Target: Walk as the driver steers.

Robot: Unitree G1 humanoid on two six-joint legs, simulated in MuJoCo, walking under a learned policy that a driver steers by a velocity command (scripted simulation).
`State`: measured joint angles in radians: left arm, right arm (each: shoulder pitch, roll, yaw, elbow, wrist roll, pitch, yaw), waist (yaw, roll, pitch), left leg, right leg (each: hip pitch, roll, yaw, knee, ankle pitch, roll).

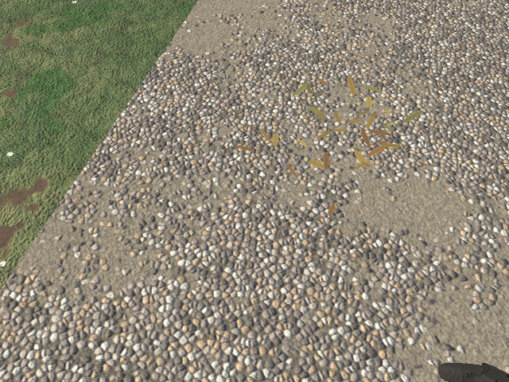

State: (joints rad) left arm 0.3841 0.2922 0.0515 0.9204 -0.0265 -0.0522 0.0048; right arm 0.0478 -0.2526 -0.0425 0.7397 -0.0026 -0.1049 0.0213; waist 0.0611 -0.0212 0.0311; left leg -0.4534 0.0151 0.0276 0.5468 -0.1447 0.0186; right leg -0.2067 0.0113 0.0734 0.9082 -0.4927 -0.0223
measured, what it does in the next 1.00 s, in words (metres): walks ahead, turning right: right foot, then left foot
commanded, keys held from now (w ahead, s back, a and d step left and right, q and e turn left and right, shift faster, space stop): w+e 1.00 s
